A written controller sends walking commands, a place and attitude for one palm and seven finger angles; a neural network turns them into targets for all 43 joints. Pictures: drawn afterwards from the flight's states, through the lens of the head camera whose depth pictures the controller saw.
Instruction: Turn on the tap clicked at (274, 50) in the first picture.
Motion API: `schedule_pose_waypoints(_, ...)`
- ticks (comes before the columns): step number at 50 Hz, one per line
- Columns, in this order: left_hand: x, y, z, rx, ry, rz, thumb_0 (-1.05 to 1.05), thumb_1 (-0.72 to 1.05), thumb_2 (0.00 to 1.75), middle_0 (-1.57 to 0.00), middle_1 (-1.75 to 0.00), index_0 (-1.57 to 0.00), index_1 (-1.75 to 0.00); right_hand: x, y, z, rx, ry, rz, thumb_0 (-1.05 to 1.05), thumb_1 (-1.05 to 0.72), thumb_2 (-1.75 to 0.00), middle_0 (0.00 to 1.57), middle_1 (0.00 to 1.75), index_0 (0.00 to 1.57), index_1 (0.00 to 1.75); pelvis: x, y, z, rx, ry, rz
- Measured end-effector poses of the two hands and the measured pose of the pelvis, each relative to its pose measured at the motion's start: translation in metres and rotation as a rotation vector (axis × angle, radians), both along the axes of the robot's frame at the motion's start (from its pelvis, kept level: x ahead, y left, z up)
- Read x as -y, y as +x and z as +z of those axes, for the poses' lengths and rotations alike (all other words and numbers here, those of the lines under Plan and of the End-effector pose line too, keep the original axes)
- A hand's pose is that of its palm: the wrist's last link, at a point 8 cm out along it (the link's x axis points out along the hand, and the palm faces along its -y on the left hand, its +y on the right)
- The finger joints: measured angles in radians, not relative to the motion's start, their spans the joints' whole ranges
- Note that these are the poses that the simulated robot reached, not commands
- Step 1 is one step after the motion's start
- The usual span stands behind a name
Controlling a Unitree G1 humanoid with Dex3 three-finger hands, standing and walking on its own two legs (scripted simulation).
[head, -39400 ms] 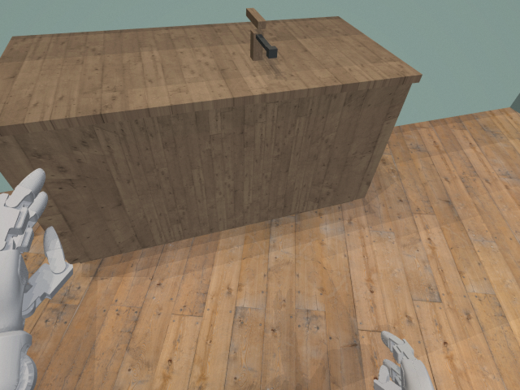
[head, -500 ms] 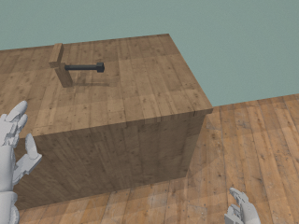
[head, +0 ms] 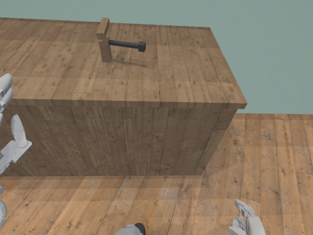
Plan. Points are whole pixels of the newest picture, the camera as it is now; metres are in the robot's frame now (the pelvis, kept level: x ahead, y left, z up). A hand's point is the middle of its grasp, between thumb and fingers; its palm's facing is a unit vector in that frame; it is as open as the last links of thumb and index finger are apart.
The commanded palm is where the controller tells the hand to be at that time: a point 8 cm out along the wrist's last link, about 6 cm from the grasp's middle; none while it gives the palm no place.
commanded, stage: step back with the hand held close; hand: left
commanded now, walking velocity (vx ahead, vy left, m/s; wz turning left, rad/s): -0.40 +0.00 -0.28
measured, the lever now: (142, 46) +0.76 +0.10 +0.09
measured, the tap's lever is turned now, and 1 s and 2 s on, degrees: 79 79 79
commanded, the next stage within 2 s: stop stepping back and stand still in 0.14 s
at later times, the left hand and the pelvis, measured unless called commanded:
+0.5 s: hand (24, 198) +0.14 +0.21 +0.18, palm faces +0.05 -0.93 -0.35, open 7.4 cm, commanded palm +0.10 +0.28 +0.19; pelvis -0.12 +0.05 +0.03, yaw -15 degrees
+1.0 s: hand out of the picture +0.09 +0.25 +0.18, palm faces +0.20 -0.91 -0.36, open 7.4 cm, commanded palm +0.05 +0.30 +0.19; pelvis -0.17 +0.06 +0.01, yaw -13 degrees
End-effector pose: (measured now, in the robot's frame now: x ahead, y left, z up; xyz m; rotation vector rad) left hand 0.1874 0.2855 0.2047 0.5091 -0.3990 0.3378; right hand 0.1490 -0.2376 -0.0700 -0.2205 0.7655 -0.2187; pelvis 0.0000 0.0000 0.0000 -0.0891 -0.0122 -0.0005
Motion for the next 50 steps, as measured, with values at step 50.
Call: schedule_pose_waypoints(50,-0.009,-0.125,-0.014,-0.121,-0.095,-0.178,0.01,0.89,0.90,-0.21,-0.31,-0.22,-0.30,-0.027,-0.266,-0.007,-0.003,-0.006,-0.267,0.01,-0.90,-0.90,0.20,0.30,0.20,0.30,-0.064,-0.173,0.008,0.022,0.109,-0.232)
